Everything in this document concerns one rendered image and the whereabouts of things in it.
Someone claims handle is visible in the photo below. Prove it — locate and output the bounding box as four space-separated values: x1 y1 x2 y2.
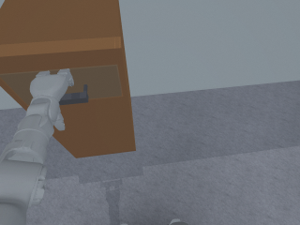
59 84 89 105

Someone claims drawer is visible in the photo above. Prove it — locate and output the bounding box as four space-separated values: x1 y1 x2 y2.
0 64 122 105

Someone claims robot left hand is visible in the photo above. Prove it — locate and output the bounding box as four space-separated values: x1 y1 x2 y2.
30 68 74 131

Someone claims cabinet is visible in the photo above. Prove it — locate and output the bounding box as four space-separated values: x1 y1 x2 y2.
0 0 136 158

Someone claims robot left upper arm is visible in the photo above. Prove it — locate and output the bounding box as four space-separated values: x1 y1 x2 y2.
0 159 48 225

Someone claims robot left forearm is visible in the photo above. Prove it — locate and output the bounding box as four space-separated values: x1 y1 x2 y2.
0 95 60 166

